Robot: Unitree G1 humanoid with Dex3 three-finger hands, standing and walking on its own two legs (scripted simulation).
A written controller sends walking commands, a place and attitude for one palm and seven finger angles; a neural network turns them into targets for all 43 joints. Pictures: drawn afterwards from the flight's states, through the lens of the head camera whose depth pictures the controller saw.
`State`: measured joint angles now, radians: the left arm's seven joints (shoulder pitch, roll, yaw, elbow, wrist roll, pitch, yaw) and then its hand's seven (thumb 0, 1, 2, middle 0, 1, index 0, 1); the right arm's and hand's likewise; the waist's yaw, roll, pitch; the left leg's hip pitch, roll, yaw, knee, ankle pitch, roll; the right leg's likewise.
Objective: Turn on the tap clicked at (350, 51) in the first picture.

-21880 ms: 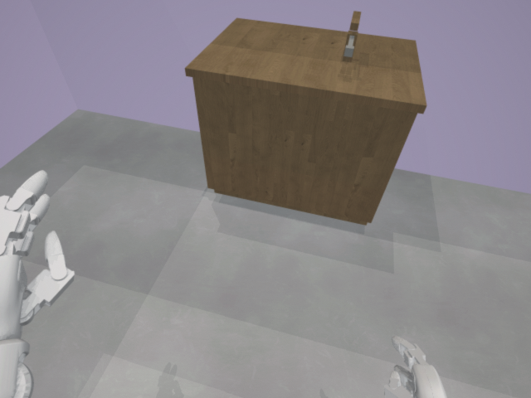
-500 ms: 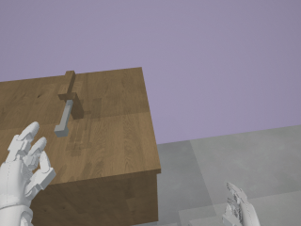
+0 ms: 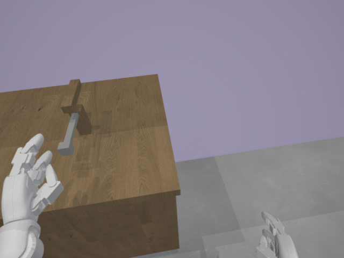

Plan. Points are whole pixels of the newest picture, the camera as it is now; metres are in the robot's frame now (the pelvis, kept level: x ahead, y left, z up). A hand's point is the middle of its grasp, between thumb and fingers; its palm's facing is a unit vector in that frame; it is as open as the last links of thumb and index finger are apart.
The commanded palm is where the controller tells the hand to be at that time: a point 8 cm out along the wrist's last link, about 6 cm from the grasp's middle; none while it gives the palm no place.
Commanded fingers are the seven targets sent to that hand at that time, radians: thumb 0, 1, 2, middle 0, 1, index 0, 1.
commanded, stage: reach beside the lever's end, fingers flat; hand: left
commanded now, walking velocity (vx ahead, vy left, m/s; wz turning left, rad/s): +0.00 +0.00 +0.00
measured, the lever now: (66, 148) +0.35 +0.32 +0.07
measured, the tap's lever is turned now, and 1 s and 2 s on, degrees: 0 0 0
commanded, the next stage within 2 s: push the lever round in 1.82 s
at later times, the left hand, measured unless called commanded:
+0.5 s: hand (57, 170) +0.25 +0.28 +0.11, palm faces +0.44 -0.89 -0.13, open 7.6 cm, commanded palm +0.21 +0.32 +0.11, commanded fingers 0.00 0.90 0.90 -0.18 -0.24 -0.18 -0.24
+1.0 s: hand (52, 164) +0.28 +0.31 +0.09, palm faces +0.46 -0.88 -0.12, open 7.7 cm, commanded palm +0.24 +0.36 +0.09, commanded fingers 0.00 0.90 0.90 -0.16 -0.17 -0.16 -0.17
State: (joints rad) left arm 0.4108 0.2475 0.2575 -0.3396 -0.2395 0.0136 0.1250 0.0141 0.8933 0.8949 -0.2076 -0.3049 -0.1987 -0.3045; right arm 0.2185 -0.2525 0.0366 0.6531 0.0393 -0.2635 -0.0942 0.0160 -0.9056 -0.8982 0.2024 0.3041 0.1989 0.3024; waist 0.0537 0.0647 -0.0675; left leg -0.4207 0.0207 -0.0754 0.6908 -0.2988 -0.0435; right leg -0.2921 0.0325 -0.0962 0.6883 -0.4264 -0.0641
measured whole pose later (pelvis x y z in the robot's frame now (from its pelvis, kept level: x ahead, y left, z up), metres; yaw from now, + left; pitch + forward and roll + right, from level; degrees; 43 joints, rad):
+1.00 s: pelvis +0.00 +0.03 +0.00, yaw -1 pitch +4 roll -1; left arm 0.07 0.29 0.37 0.14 -0.21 -0.12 0.08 0.01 0.89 0.89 -0.17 -0.20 -0.16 -0.20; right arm 0.19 -0.25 0.02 0.70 0.02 -0.18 -0.08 0.01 -0.91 -0.90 0.20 0.30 0.20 0.30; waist 0.02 0.04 -0.04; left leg -0.49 0.01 -0.05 0.71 -0.29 -0.01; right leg -0.35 0.02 -0.07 0.67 -0.40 -0.02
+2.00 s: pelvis -0.01 +0.04 -0.01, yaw -2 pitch +7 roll -2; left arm -0.05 0.31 0.40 0.33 -0.19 -0.23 0.07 0.01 0.89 0.90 -0.16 -0.15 -0.15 -0.15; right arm 0.21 -0.25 0.01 0.69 0.02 -0.12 -0.07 0.01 -0.91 -0.90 0.20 0.30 0.20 0.30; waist 0.00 0.05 -0.06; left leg -0.58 0.01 -0.04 0.78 -0.32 0.00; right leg -0.44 0.02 -0.06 0.74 -0.41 -0.02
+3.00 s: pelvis -0.01 +0.03 -0.01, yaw -2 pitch +7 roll -2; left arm -0.09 0.22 0.32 0.32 -0.13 -0.22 0.26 0.00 0.91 0.90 -0.16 -0.15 -0.15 -0.15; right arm 0.21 -0.25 0.01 0.69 0.01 -0.09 -0.05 0.01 -0.91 -0.90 0.20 0.30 0.20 0.30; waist -0.01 0.05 -0.07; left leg -0.59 0.02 -0.05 0.80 -0.33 0.00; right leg -0.45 0.03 -0.07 0.76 -0.42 -0.02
